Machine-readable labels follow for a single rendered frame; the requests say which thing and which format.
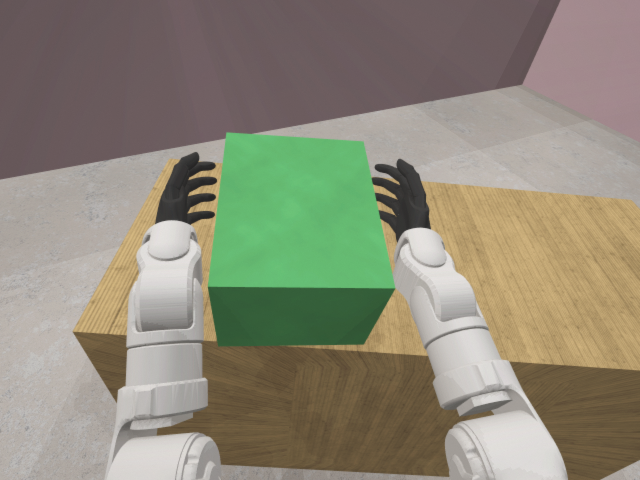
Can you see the robot left forearm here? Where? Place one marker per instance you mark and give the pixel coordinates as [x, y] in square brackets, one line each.
[165, 327]

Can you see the left robot hand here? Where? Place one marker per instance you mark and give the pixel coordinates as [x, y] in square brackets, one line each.
[175, 202]

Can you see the pedestal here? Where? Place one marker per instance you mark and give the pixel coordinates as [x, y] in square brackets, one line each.
[556, 277]

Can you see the right robot upper arm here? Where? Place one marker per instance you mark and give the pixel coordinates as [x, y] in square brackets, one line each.
[506, 446]

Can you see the right robot hand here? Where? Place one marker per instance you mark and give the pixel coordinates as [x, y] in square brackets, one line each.
[411, 209]

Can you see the robot right forearm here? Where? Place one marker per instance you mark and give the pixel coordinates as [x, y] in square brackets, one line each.
[470, 374]

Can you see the carton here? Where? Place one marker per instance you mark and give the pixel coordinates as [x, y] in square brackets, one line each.
[299, 255]

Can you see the left robot upper arm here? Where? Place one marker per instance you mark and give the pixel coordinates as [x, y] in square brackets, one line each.
[186, 456]

